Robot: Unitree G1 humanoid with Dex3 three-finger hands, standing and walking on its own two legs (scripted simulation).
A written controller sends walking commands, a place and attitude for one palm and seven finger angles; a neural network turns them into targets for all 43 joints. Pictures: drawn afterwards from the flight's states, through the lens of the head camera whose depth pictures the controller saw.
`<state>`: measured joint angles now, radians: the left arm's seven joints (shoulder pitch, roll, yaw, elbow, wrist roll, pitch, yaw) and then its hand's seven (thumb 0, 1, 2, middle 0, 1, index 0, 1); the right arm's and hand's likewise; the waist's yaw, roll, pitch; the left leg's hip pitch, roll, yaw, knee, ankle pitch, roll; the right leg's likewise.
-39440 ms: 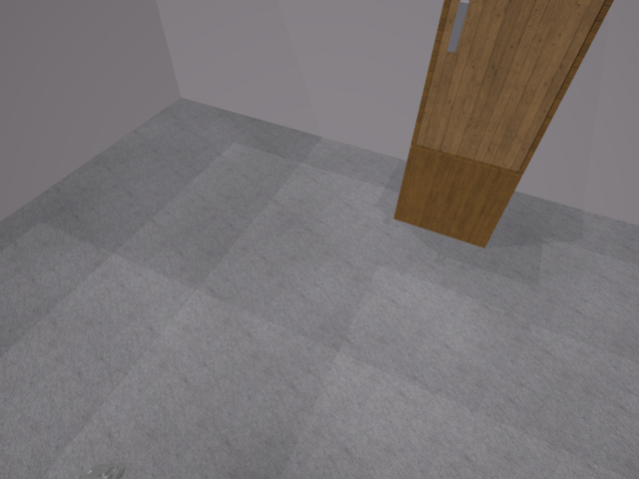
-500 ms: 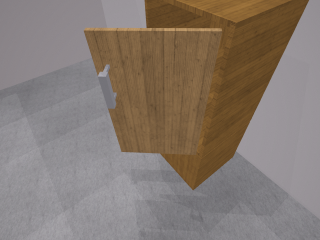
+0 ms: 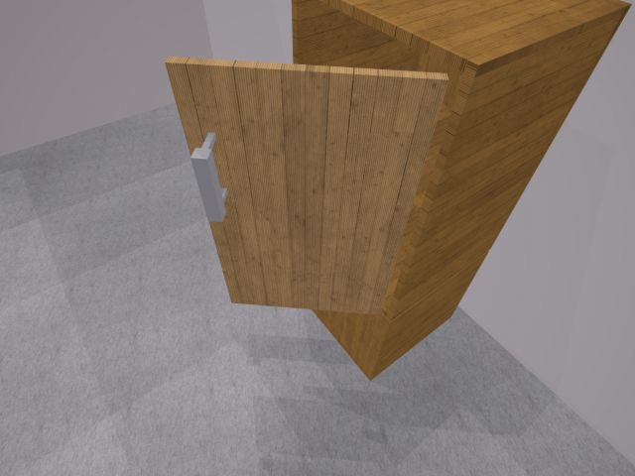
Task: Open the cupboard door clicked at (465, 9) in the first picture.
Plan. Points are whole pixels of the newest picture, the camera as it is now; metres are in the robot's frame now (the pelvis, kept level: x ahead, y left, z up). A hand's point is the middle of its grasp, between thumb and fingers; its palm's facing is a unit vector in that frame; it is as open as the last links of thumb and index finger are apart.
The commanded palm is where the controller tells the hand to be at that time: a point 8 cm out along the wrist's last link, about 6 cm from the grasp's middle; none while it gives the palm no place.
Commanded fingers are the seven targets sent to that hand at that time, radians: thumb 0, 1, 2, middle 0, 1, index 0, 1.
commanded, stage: come to a stop and stand still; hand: left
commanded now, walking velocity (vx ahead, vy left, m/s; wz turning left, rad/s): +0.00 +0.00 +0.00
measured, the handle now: (213, 177) +0.51 +0.20 +0.08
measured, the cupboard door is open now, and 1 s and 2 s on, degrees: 49 49 49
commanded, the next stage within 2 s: look again from close up in 0.36 s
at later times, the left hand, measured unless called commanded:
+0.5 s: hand out of the picture +0.03 +0.19 -0.18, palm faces +0.00 -0.97 -0.22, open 7.4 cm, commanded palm none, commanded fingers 0.00 0.90 0.90 -0.20 -0.30 -0.20 -0.30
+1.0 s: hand out of the picture +0.03 +0.20 -0.18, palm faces -0.01 -0.98 -0.21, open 7.4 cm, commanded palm none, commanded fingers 0.00 0.90 0.90 -0.20 -0.30 -0.20 -0.30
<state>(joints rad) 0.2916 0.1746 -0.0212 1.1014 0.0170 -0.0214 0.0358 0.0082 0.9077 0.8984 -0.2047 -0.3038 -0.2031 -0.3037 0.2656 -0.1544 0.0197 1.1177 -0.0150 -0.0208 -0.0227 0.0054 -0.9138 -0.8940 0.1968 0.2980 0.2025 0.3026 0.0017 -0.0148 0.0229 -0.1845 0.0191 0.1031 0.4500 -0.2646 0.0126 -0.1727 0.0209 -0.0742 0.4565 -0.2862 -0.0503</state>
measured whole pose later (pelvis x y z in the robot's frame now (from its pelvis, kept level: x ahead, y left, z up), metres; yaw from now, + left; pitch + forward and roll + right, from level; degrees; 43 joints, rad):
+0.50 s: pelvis +0.02 +0.00 +0.00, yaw +0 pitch +0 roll +0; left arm 0.25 0.20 -0.01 1.11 0.02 -0.02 0.04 0.01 0.91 0.90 -0.20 -0.30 -0.20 -0.30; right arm 0.21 -0.17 0.02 1.13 -0.02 -0.02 -0.03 0.00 -0.91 -0.89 0.20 0.30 0.20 0.30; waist 0.01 -0.02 0.02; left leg -0.14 0.01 0.11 0.42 -0.28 0.01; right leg -0.13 0.02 -0.07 0.43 -0.30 -0.04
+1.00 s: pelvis +0.02 +0.01 +0.00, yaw +0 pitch +0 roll +0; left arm 0.25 0.20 -0.01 1.12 0.02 -0.02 0.03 0.01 0.91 0.90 -0.20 -0.30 -0.20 -0.30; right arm 0.22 -0.17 0.02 1.15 -0.01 -0.02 -0.03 0.00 -0.91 -0.89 0.20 0.30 0.20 0.30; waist 0.01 -0.03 0.02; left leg -0.13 0.00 0.11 0.40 -0.27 0.02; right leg -0.12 0.01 -0.06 0.41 -0.29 -0.03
